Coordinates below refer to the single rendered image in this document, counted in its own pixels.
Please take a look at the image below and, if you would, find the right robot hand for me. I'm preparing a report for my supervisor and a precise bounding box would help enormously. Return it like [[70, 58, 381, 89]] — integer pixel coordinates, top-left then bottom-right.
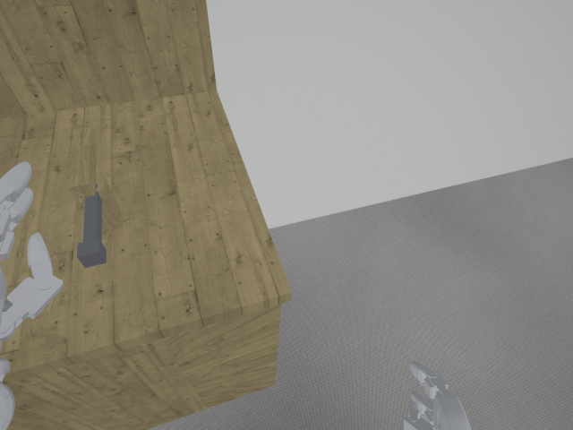
[[404, 361, 472, 430]]

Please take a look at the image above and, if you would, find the tap lever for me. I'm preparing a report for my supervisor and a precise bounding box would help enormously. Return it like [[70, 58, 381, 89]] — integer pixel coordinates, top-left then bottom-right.
[[77, 184, 107, 268]]

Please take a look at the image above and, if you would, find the counter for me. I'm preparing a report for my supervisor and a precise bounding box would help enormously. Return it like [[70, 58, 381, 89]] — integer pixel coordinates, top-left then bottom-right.
[[0, 0, 292, 430]]

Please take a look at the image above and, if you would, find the left robot hand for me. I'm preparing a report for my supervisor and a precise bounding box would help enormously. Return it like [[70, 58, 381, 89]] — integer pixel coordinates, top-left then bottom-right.
[[0, 161, 63, 351]]

